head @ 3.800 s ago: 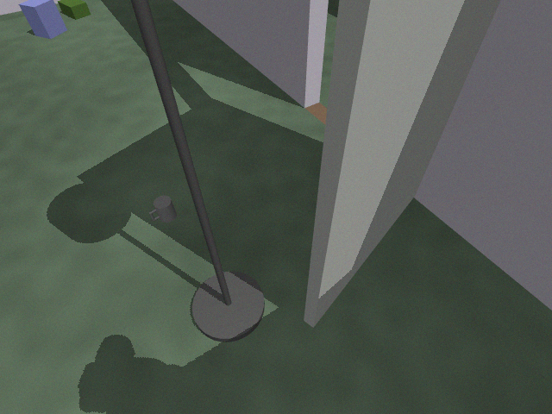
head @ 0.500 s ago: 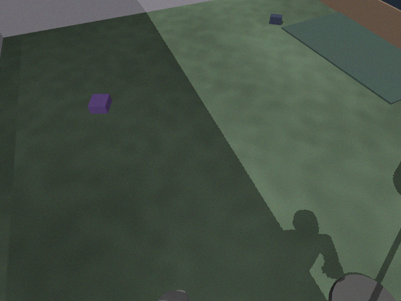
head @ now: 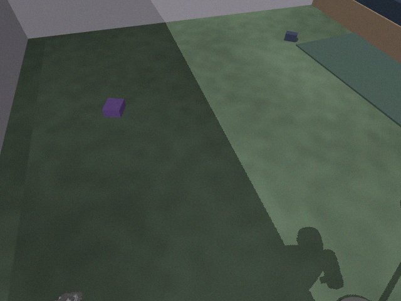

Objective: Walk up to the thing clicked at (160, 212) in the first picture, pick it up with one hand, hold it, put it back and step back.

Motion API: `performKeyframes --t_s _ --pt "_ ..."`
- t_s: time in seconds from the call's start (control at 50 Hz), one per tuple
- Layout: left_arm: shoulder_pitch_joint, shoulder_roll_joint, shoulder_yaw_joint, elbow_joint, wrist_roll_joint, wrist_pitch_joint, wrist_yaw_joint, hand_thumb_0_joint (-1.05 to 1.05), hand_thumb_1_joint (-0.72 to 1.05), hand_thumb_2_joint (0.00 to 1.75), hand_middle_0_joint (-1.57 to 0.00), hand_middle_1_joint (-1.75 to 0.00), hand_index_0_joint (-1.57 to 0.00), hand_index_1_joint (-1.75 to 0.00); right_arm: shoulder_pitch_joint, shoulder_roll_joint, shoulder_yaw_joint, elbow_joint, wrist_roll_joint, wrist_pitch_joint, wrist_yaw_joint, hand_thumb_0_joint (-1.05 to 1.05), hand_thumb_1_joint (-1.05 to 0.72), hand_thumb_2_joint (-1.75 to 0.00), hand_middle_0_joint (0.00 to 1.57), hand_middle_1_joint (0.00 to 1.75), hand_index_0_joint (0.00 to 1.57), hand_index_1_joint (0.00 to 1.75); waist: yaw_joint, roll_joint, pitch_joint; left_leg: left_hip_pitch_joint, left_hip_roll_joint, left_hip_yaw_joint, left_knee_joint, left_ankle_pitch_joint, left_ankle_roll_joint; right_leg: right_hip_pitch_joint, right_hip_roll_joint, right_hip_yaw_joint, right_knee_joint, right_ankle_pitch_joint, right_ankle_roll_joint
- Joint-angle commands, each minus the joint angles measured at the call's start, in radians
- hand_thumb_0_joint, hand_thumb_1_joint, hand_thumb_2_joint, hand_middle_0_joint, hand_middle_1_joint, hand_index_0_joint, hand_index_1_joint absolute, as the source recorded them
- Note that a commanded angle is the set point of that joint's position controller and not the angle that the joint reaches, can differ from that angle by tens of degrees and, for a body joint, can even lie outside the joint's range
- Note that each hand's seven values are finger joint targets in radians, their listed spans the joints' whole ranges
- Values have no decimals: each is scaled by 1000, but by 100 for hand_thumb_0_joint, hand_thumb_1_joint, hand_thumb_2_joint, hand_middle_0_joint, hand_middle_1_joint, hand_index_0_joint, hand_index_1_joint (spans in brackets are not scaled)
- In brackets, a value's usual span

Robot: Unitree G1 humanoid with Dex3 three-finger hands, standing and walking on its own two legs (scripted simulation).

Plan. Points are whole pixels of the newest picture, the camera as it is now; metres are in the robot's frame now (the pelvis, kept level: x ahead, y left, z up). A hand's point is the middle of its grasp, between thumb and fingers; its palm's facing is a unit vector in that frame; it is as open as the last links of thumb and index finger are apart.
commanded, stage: walk up
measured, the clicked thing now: out of the picture +0.41 -1.16 -0.72
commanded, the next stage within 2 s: stand in 0.02 s
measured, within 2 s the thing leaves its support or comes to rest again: neither
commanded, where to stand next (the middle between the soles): +0.07 -0.04 m, yaw -4 degrees
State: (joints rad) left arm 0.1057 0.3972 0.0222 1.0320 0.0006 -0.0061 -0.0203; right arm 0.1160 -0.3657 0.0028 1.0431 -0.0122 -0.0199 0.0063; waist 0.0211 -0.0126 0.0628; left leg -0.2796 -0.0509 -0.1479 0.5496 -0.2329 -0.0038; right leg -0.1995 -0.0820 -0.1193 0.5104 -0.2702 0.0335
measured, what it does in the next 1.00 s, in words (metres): stands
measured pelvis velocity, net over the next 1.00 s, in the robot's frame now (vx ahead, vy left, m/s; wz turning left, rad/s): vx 0.02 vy -0.02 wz -0.07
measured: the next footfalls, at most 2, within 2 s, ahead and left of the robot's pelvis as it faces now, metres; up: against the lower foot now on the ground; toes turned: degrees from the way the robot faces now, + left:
none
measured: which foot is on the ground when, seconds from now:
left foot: down 0.00-1.00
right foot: down 0.00-1.00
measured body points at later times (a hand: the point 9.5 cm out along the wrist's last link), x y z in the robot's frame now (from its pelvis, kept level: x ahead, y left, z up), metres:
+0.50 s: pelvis +0.01 -0.02 +0.01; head +0.03 -0.02 +0.46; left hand +0.11 +0.28 -0.12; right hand +0.09 -0.32 -0.12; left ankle +0.04 +0.12 -0.73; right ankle +0.00 -0.14 -0.73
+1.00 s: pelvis +0.02 -0.02 +0.01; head +0.04 -0.03 +0.46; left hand +0.12 +0.27 -0.12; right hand +0.08 -0.33 -0.12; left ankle +0.04 +0.12 -0.73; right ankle +0.00 -0.14 -0.73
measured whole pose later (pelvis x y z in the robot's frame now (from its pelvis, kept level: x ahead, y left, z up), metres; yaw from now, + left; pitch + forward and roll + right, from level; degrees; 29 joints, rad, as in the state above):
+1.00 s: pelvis +0.02 -0.02 +0.01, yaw -4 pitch -1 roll +0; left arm 0.08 0.35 0.01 1.14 0.00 -0.01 -0.01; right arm 0.08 -0.35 0.00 1.16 -0.01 -0.01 0.00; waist 0.01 0.00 0.05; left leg -0.13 0.01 -0.09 0.31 -0.16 -0.04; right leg -0.11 -0.03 -0.06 0.33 -0.20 0.01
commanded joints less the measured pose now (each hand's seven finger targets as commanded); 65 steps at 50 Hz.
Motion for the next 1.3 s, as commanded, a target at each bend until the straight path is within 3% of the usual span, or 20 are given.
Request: performKeyframes --t_s 0.0,0.1,0.24,0.32,0.4,0.52,0.7,0.76,0.92,1.0,1.04,1.16,1.28 --pt "-33 181 32 -15 1 -23 16 0 90 90 -20 -30 -20 -30 -60 -194 -45 -36 3 -19 -12 0 -90 -90 20 30 20 30 -2 24 -103 22 121 -88 -182 94 41 73 -74 143 -165 -44 -76" --pt "-55 195 26 18 1 -32 23 0 90 90 -20 -30 -20 -30 -84 -199 -49 -7 8 -15 -11 0 -90 -90 20 30 20 30 -8 30 -112 91 132 -55 -184 261 28 114 -78 139 -193 109 -63" --pt "-54 192 25 58 1 -30 25 0 90 90 -20 -30 -20 -30 -103 -197 -49 19 11 -12 -14 0 -90 -90 20 30 20 30 -5 21 -132 115 146 -32 -222 274 24 155 -74 137 -206 163 -53" --pt "-53 183 22 70 2 -25 24 0 90 90 -20 -30 -20 -30 -99 -195 -47 34 11 -7 -14 0 -90 -90 20 30 20 30 -9 18 -99 105 140 -25 -254 200 15 128 -68 140 -228 93 -53" --pt "-57 178 23 66 3 -29 27 0 90 90 -20 -30 -20 -30 -104 -192 -45 39 10 -10 -14 0 -90 -90 20 30 20 30 -5 16 -123 139 151 -19 -243 290 13 145 -71 139 -222 181 -50" --pt "-64 177 24 67 4 -23 25 0 90 90 -20 -30 -20 -30 -92 -186 -41 49 9 -5 -14 0 -90 -90 20 30 20 30 -12 7 -84 108 143 -11 -268 176 7 120 -64 145 -249 79 -49" --pt "-61 179 25 57 5 -25 27 0 90 90 -20 -30 -20 -30 -95 -182 -40 49 5 -7 -14 0 -90 -90 20 30 20 30 -4 9 -104 127 152 -1 -259 247 5 137 -68 147 -239 159 -50" --pt "-67 183 26 52 4 -23 26 0 90 90 -20 -30 -20 -30 -82 -189 -41 52 4 -6 -15 0 -90 -90 20 30 20 30 -10 10 -109 116 150 1 -262 225 4 143 -64 147 -243 134 -52" --pt "-55 176 26 47 2 -24 26 0 90 90 -20 -30 -20 -30 -74 -188 -37 52 7 -11 -18 0 -90 -90 20 30 20 30 -11 13 -152 170 162 15 -245 350 4 166 -66 143 -213 287 -51" --pt "-51 177 26 50 4 -23 27 0 90 90 -20 -30 -20 -30 -75 -184 -35 53 6 -7 -19 0 -90 -90 20 30 20 30 -11 -3 -120 155 161 13 -254 312 4 153 -63 140 -225 256 -47" --pt "-52 173 24 51 4 -23 27 0 90 90 -20 -30 -20 -30 -68 -189 -35 54 7 -3 -18 0 -90 -90 20 30 20 30 -13 0 -89 128 157 7 -270 254 2 141 -58 141 -244 187 -45" --pt "-47 176 24 44 6 -26 27 0 90 90 -20 -30 -20 -30 -69 -193 -35 46 7 -6 -16 0 -90 -90 20 30 20 30 -16 15 -114 163 160 13 -257 269 7 137 -63 148 -242 220 -48" --pt "-52 174 23 40 7 -23 25 0 90 90 -20 -30 -20 -30 -63 -190 -34 45 5 -7 -16 0 -90 -90 20 30 20 30 -14 21 -97 132 161 8 -275 230 6 134 -58 147 -249 145 -50"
